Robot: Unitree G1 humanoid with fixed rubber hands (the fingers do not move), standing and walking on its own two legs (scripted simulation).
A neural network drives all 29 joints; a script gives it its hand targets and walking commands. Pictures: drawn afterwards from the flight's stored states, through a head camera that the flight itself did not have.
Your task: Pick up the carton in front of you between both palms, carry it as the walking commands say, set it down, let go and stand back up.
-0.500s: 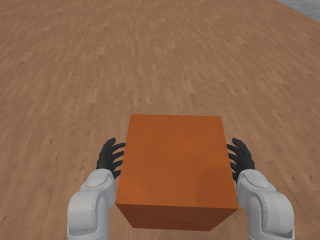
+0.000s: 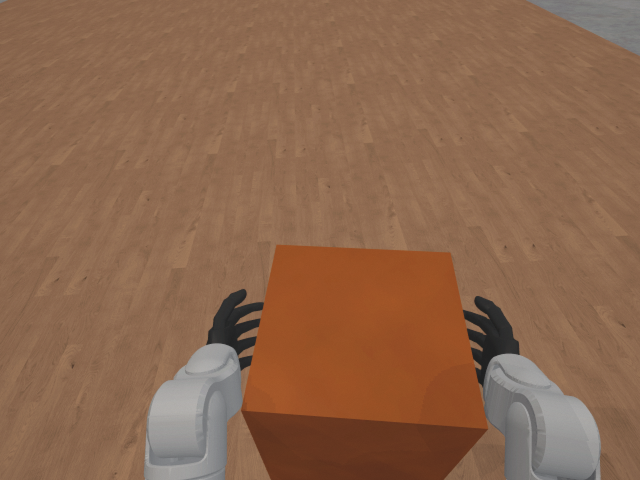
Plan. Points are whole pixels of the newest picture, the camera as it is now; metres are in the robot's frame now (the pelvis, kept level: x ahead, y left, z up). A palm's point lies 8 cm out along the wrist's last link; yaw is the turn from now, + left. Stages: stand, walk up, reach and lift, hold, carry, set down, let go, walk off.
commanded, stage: carry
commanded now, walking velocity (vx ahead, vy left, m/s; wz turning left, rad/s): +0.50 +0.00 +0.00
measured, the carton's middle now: (355, 373) +0.26 +0.00 +0.02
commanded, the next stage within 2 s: none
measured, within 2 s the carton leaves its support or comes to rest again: neither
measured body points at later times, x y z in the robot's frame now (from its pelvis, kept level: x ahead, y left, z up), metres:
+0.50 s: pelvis +0.32 +0.00 +0.01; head +0.29 +0.01 +0.46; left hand +0.57 +0.14 +0.11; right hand +0.55 -0.17 +0.11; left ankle +0.43 +0.09 -0.72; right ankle +0.14 -0.08 -0.70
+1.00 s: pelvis +0.65 -0.07 +0.01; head +0.64 -0.08 +0.46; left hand +0.90 +0.08 +0.10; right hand +0.89 -0.23 +0.09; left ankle +0.46 +0.07 -0.65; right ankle +0.72 -0.16 -0.71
